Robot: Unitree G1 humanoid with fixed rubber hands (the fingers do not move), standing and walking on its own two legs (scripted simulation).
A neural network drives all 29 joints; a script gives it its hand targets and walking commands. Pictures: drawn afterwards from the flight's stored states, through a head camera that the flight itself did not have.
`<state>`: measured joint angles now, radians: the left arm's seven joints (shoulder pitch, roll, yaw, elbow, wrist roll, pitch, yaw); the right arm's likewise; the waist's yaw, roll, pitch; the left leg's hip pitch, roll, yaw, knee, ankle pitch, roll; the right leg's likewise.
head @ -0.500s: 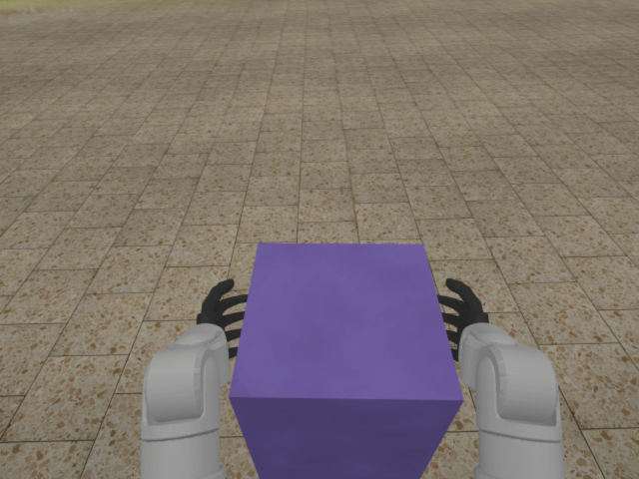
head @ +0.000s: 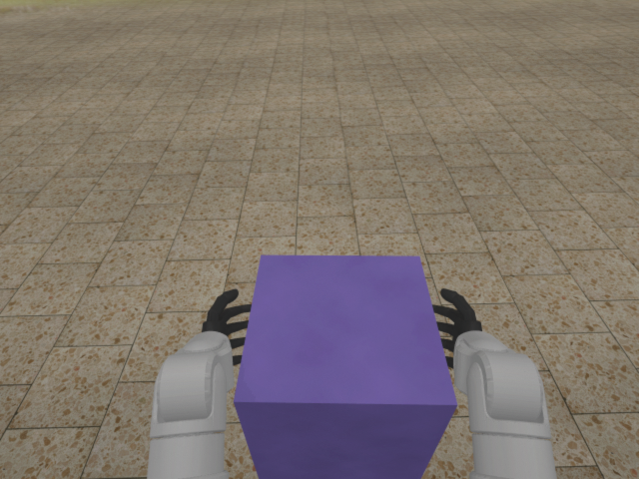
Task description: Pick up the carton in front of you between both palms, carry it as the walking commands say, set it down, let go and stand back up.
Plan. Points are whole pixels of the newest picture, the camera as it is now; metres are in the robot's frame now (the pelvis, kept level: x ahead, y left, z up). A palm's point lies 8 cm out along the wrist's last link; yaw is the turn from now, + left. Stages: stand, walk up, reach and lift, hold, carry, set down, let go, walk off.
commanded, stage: carry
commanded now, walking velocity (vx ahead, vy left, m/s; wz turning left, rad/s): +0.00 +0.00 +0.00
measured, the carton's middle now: (339, 374) +0.27 +0.00 +0.00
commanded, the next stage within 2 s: hold in 0.94 s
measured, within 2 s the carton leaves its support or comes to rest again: neither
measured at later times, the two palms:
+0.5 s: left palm (222, 352) +0.28 +0.15 +0.04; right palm (454, 351) +0.28 -0.15 +0.04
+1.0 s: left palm (215, 351) +0.27 +0.16 +0.04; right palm (449, 350) +0.28 -0.14 +0.04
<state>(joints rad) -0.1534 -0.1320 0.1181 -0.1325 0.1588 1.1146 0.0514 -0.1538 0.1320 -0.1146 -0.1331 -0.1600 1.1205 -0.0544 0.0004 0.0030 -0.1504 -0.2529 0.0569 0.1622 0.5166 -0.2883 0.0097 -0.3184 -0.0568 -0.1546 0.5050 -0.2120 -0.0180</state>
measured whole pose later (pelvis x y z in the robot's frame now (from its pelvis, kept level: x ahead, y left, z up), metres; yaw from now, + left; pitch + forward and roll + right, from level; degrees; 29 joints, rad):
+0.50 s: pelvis -0.02 +0.00 +0.00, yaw +0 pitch +2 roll +0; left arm -0.27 -0.15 0.24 0.27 0.28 0.68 0.00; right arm -0.28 0.16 -0.23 0.27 -0.28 0.69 0.00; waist 0.00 0.00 -0.11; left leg -0.30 0.05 0.16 0.52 -0.26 0.02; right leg -0.36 -0.06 -0.15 0.50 -0.18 -0.02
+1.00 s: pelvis -0.01 +0.01 +0.00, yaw +1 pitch -2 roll +0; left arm -0.24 -0.15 0.19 0.19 0.26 0.72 0.00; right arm -0.23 0.15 -0.19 0.17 -0.25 0.74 -0.01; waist -0.01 0.01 -0.03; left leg -0.20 0.03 0.11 0.49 -0.24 0.03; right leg -0.25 -0.04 -0.09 0.46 -0.17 -0.01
